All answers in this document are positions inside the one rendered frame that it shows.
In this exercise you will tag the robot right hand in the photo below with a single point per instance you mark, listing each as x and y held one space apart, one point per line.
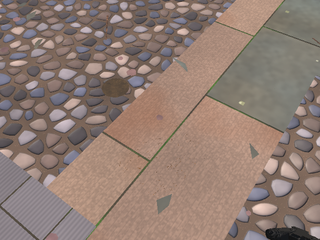
285 233

